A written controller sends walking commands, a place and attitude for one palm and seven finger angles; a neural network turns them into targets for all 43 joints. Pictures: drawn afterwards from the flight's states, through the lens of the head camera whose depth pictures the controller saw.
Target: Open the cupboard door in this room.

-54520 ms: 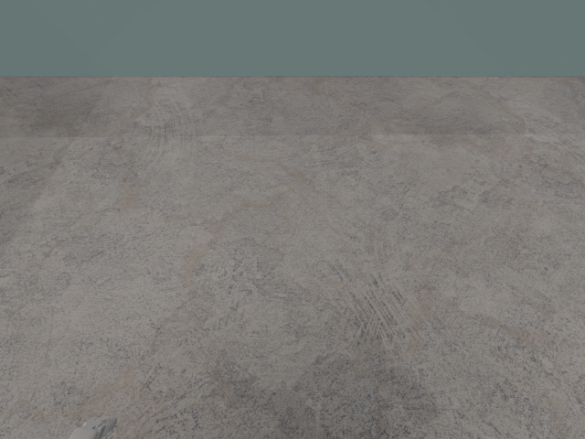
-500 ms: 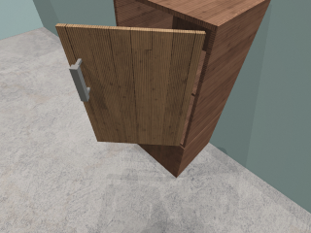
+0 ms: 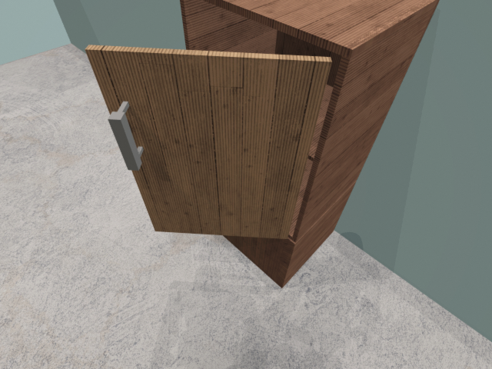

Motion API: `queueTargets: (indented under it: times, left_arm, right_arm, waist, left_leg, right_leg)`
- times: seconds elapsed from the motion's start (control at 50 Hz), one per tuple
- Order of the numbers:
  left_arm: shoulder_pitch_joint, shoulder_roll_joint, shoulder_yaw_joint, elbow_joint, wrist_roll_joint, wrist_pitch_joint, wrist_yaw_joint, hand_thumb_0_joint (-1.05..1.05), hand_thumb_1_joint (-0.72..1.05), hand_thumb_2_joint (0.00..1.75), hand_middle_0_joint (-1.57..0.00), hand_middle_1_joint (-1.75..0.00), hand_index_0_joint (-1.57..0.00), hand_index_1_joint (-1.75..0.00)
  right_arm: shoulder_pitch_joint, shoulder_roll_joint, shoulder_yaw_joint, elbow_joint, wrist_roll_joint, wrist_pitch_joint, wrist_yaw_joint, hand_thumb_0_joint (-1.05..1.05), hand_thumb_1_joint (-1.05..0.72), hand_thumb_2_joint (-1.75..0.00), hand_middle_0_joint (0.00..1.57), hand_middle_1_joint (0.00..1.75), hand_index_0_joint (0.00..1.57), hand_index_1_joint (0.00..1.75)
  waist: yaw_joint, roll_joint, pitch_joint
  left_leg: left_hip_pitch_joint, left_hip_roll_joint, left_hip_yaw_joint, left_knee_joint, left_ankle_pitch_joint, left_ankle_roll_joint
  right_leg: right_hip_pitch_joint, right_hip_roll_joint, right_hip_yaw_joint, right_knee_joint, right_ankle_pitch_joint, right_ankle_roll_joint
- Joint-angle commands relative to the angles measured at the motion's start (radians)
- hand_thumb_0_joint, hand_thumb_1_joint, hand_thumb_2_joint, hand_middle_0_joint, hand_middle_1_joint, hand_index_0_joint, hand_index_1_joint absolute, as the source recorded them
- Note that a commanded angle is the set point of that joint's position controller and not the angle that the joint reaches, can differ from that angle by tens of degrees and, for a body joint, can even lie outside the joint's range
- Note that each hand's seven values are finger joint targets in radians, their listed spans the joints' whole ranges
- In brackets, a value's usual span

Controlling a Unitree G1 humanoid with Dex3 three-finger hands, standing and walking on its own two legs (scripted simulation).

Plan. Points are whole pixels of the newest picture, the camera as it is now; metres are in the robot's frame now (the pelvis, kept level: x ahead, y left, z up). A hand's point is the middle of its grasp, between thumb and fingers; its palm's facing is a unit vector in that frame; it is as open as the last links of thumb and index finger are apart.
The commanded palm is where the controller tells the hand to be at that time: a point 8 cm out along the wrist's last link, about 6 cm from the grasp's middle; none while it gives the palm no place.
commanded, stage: look again from close up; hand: left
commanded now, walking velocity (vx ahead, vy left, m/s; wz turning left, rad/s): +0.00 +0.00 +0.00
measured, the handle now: (129, 136) +0.53 +0.28 +0.06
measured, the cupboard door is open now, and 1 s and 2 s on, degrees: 41 41 41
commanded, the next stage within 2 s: shuffle to correct the standing spot in 0.52 s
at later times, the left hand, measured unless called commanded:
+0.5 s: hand out of the picture +0.01 +0.18 -0.18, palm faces +0.01 -0.98 -0.21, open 7.4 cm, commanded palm none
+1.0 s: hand out of the picture -0.02 +0.23 -0.19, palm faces +0.09 -0.97 -0.24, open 7.4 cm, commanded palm none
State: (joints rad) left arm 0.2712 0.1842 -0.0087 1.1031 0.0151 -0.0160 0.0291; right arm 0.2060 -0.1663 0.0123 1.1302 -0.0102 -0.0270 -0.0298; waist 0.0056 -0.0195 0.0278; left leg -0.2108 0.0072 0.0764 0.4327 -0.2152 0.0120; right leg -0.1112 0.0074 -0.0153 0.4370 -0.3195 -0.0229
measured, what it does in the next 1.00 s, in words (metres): stands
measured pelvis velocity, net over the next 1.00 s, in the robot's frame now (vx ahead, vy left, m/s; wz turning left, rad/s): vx -0.01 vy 0.04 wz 0.02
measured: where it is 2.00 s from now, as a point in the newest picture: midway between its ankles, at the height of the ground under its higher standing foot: outside the picture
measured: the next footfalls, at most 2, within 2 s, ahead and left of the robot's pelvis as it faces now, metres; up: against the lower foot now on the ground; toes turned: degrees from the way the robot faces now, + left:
right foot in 1.54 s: +0.00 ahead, -0.09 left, +0.00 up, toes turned +0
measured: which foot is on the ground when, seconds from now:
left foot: down 0.00-1.00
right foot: down 0.00-1.00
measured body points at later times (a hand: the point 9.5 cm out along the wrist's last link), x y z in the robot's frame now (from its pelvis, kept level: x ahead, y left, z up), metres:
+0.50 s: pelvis +0.01 +0.00 +0.00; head +0.02 +0.00 +0.45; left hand +0.01 +0.23 -0.16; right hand +0.03 -0.23 -0.15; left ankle +0.01 +0.11 -0.74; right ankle -0.05 -0.10 -0.74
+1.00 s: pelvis -0.01 +0.04 -0.01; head +0.00 +0.05 +0.44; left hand -0.02 +0.29 -0.17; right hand +0.04 -0.21 -0.16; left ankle +0.01 +0.14 -0.74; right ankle -0.05 -0.10 -0.74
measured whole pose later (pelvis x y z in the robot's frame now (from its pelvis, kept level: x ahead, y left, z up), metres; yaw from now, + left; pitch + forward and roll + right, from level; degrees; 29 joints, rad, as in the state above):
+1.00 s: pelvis -0.01 +0.04 -0.01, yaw +1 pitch -1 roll +1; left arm 0.30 0.20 0.04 1.03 0.03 0.02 0.04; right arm 0.22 -0.19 -0.04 1.02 -0.02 0.03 -0.02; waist 0.03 -0.04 0.06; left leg -0.29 -0.01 0.10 0.57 -0.27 -0.01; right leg -0.19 -0.07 -0.01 0.61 -0.39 0.03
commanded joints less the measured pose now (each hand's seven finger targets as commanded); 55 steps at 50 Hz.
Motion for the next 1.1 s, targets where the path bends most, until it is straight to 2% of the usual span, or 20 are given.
queueTargets:
  times: [0.0, 0.56, 0.6, 0.62, 0.68, 0.72, 0.78, 0.82, 0.86, 0.88, 0.9, 0.92, 0.94, 0.96, 0.98, 1.0, 1.02, 1.04, 1.06, 1.08]
  left_arm:
    - [0.062, 0.116, 0.021, -0.025, 0.002, -0.016, 0.01, 0.0, 0.9, 0.9, -0.2, -0.3, -0.2, -0.3]
    - [0.07, 0.119, 0.022, -0.019, 0.001, -0.017, 0.01, 0.0, 0.9, 0.9, -0.2, -0.3, -0.2, -0.3]
    - [0.07, 0.12, 0.021, -0.017, -0.001, -0.017, 0.011, 0.0, 0.9, 0.9, -0.2, -0.3, -0.2, -0.3]
    - [0.059, 0.141, 0.027, -0.022, 0.0, -0.018, 0.01, 0.0, 0.9, 0.9, -0.2, -0.3, -0.2, -0.3]
    - [0.074, 0.131, 0.035, -0.031, 0.001, -0.009, 0.018, 0.0, 0.9, 0.9, -0.2, -0.3, -0.2, -0.3]
    - [0.088, 0.133, 0.043, -0.039, 0.001, 0.0, 0.021, 0.0, 0.9, 0.9, -0.2, -0.3, -0.2, -0.3]
    - [0.099, 0.163, 0.062, -0.059, 0.005, 0.01, 0.025, 0.0, 0.9, 0.9, -0.2, -0.3, -0.2, -0.3]
    - [0.103, 0.184, 0.074, -0.073, 0.006, 0.016, 0.028, 0.0, 0.9, 0.9, -0.2, -0.3, -0.2, -0.3]
    - [0.107, 0.198, 0.086, -0.088, 0.011, 0.02, 0.032, 0.0, 0.9, 0.9, -0.2, -0.3, -0.2, -0.3]
    - [0.101, 0.204, 0.091, -0.097, 0.013, 0.021, 0.035, 0.0, 0.9, 0.9, -0.2, -0.3, -0.2, -0.3]
    - [0.086, 0.208, 0.096, -0.108, 0.017, 0.022, 0.035, 0.0, 0.9, 0.9, -0.2, -0.3, -0.2, -0.3]
    - [0.056, 0.212, 0.097, -0.12, 0.019, 0.022, 0.033, 0.0, 0.9, 0.9, -0.2, -0.3, -0.2, -0.3]
    - [0.024, 0.209, 0.099, -0.133, 0.016, 0.024, 0.029, 0.0, 0.9, 0.9, -0.2, -0.3, -0.2, -0.3]
    - [0.004, 0.192, 0.097, -0.153, 0.014, 0.03, 0.024, 0.0, 0.9, 0.9, -0.2, -0.3, -0.2, -0.3]
    - [0.005, 0.154, 0.093, -0.167, 0.009, 0.038, 0.019, 0.0, 0.9, 0.9, -0.2, -0.3, -0.2, -0.3]
    - [0.02, 0.097, 0.081, -0.17, 0.009, 0.05, 0.023, 0.0, 0.9, 0.9, -0.2, -0.3, -0.2, -0.3]
    - [0.016, 0.089, 0.072, -0.163, 0.01, 0.056, 0.024, 0.0, 0.9, 0.9, -0.2, -0.3, -0.2, -0.3]
    - [0.025, 0.087, 0.07, -0.151, 0.013, 0.049, 0.016, 0.0, 0.9, 0.9, -0.2, -0.3, -0.2, -0.3]
    - [0.012, 0.123, 0.073, -0.145, 0.02, 0.034, 0.004, 0.0, 0.9, 0.9, -0.2, -0.3, -0.2, -0.3]
    - [0.024, 0.108, 0.07, -0.132, 0.021, 0.027, -0.002, 0.0, 0.9, 0.9, -0.2, -0.3, -0.2, -0.3]
  right_arm:
    - [0.042, -0.121, -0.021, -0.031, 0.0, -0.012, -0.003, 0.0, -0.9, -0.9, 0.2, 0.3, 0.2, 0.3]
    - [0.034, -0.117, -0.02, -0.01, 0.001, -0.008, -0.005, 0.0, -0.9, -0.9, 0.2, 0.3, 0.2, 0.3]
    - [0.038, -0.12, -0.019, -0.008, 0.001, -0.008, -0.005, 0.0, -0.9, -0.9, 0.2, 0.3, 0.2, 0.3]
    - [0.034, -0.142, -0.024, -0.014, 0.002, -0.008, -0.005, 0.0, -0.9, -0.9, 0.2, 0.3, 0.2, 0.3]
    - [0.047, -0.113, -0.025, -0.031, 0.003, 0.001, -0.004, 0.0, -0.9, -0.9, 0.2, 0.3, 0.2, 0.3]
    - [0.05, -0.109, -0.03, -0.049, 0.0, 0.013, -0.003, 0.0, -0.9, -0.9, 0.2, 0.3, 0.2, 0.3]
    - [0.038, -0.112, -0.043, -0.093, -0.004, 0.029, -0.001, 0.0, -0.9, -0.9, 0.2, 0.3, 0.2, 0.3]
    - [0.023, -0.11, -0.052, -0.124, -0.009, 0.04, 0.003, 0.0, -0.9, -0.9, 0.2, 0.3, 0.2, 0.3]
    - [0.009, -0.104, -0.059, -0.15, -0.009, 0.049, 0.005, 0.0, -0.9, -0.9, 0.2, 0.3, 0.2, 0.3]
    - [0.003, -0.102, -0.064, -0.162, -0.01, 0.052, 0.008, 0.0, -0.9, -0.9, 0.2, 0.3, 0.2, 0.3]
    - [0.003, -0.099, -0.068, -0.174, -0.01, 0.052, 0.011, 0.0, -0.9, -0.9, 0.2, 0.3, 0.2, 0.3]
    - [0.026, -0.093, -0.068, -0.177, -0.007, 0.05, 0.014, 0.0, -0.9, -0.9, 0.2, 0.3, 0.2, 0.3]
    - [0.07, -0.089, -0.069, -0.168, -0.006, 0.046, 0.017, 0.0, -0.9, -0.9, 0.2, 0.3, 0.2, 0.3]
    - [0.108, -0.108, -0.073, -0.16, -0.008, 0.042, 0.016, 0.0, -0.9, -0.9, 0.2, 0.3, 0.2, 0.3]
    - [0.139, -0.159, -0.081, -0.16, -0.017, 0.038, 0.014, 0.0, -0.9, -0.9, 0.2, 0.3, 0.2, 0.3]
    - [0.159, -0.183, -0.084, -0.164, -0.017, 0.037, 0.015, 0.0, -0.9, -0.9, 0.2, 0.3, 0.2, 0.3]
    - [0.156, -0.175, -0.078, -0.173, -0.014, 0.029, 0.008, 0.0, -0.9, -0.9, 0.2, 0.3, 0.2, 0.3]
    - [0.109, -0.177, -0.073, -0.181, -0.016, 0.023, 0.005, 0.0, -0.9, -0.9, 0.2, 0.3, 0.2, 0.3]
    - [0.062, -0.191, -0.075, -0.19, -0.015, 0.009, 0.002, 0.0, -0.9, -0.9, 0.2, 0.3, 0.2, 0.3]
    - [0.045, -0.182, -0.07, -0.188, -0.018, -0.001, 0.002, 0.0, -0.9, -0.9, 0.2, 0.3, 0.2, 0.3]
  waist:
    - [0.0, 0.001, -0.021]
    - [0.003, 0.005, 0.003]
    - [0.002, 0.013, -0.01]
    - [0.003, 0.023, -0.003]
    - [0.01, 0.028, -0.014]
    - [0.017, 0.016, -0.011]
    - [0.025, -0.043, -0.008]
    - [0.032, -0.103, 0.019]
    - [0.04, -0.136, 0.046]
    - [0.041, -0.154, 0.059]
    - [0.034, -0.154, 0.072]
    - [0.013, -0.153, 0.068]
    - [-0.012, -0.151, 0.045]
    - [-0.027, -0.069, 0.036]
    - [-0.031, 0.129, 0.005]
    - [-0.031, 0.27, -0.018]
    - [-0.038, 0.195, -0.027]
    - [-0.016, 0.113, -0.013]
    - [0.0, 0.028, 0.0]
    - [0.005, 0.013, -0.003]
  left_leg:
    - [0.086, 0.106, -0.106, -0.048, 0.238, 0.028]
    - [0.092, 0.103, -0.105, -0.065, 0.219, 0.021]
    - [0.096, 0.103, -0.106, -0.067, 0.22, 0.02]
    - [0.087, 0.101, -0.11, -0.068, 0.225, 0.022]
    - [0.063, 0.095, -0.093, -0.038, 0.251, 0.013]
    - [0.03, 0.088, -0.08, -0.012, 0.22, 0.007]
    - [-0.05, 0.059, -0.048, 0.061, 0.15, -0.008]
    - [-0.113, 0.032, -0.025, 0.136, 0.055, -0.022]
    - [-0.173, 0.021, -0.021, 0.216, -0.1, -0.03]
    - [-0.195, 0.023, -0.032, 0.257, -0.17, -0.033]
    - [-0.187, 0.029, -0.042, 0.256, -0.194, -0.033]
    - [-0.143, 0.029, -0.046, 0.191, -0.173, -0.031]
    - [-0.043, 0.022, -0.03, 0.082, -0.07, -0.027]
    - [0.063, 0.042, -0.045, 0.025, 0.08, -0.011]
    - [0.116, 0.161, -0.2, -0.016, 0.231, 0.055]
    - [0.048, 0.282, -0.32, -0.172, 0.132, 0.131]
    - [-0.022, 0.305, -0.415, -0.24, -0.057, 0.167]
    - [-0.041, 0.31, -0.426, -0.259, -0.205, 0.189]
    - [-0.056, 0.3, -0.42, -0.267, -0.242, 0.2]
    - [-0.056, 0.289, -0.382, -0.281, -0.233, 0.19]
  right_leg:
    - [-0.063, -0.117, 0.084, -0.075, 0.299, -0.009]
    - [-0.047, -0.122, 0.082, -0.111, 0.313, -0.006]
    - [-0.041, -0.125, 0.08, -0.109, 0.305, -0.006]
    - [-0.042, -0.129, 0.088, -0.108, 0.311, -0.012]
    - [-0.029, -0.16, 0.103, -0.068, 0.405, -0.02]
    - [-0.028, -0.182, 0.12, -0.043, 0.415, -0.033]
    - [-0.004, -0.243, 0.176, -0.033, 0.45, -0.065]
    - [-0.015, -0.308, 0.238, -0.042, 0.472, -0.107]
    - [-0.024, -0.368, 0.285, -0.047, 0.511, -0.156]
    - [-0.045, -0.393, 0.302, -0.049, 0.507, -0.175]
    - [-0.079, -0.402, 0.296, -0.04, 0.502, -0.179]
    - [-0.114, -0.387, 0.265, -0.008, 0.497, -0.161]
    - [-0.165, -0.343, 0.218, 0.045, 0.469, -0.126]
    - [-0.25, -0.261, 0.142, 0.123, 0.352, -0.082]
    - [-0.33, -0.126, 0.026, 0.256, 0.088, -0.02]
    - [-0.325, -0.038, -0.054, 0.446, -0.286, 0.017]
    - [-0.316, -0.041, 0.028, 0.576, -0.292, 0.004]
    - [-0.34, -0.064, 0.053, 0.635, -0.232, -0.007]
    - [-0.342, -0.077, 0.062, 0.632, -0.183, -0.015]
    - [-0.333, -0.086, 0.058, 0.605, -0.146, -0.007]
